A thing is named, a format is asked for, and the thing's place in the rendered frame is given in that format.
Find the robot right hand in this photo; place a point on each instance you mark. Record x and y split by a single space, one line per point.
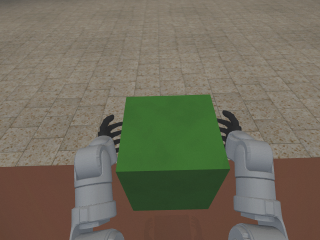
232 125

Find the right robot upper arm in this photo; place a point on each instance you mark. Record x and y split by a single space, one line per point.
245 231

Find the carton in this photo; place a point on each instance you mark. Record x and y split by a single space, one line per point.
171 153

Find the robot right forearm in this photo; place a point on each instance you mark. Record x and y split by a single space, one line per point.
255 187

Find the robot left hand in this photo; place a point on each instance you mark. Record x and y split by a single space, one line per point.
105 130

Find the left robot upper arm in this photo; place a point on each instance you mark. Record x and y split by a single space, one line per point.
106 234

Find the robot left forearm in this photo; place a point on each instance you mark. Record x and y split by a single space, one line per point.
94 204

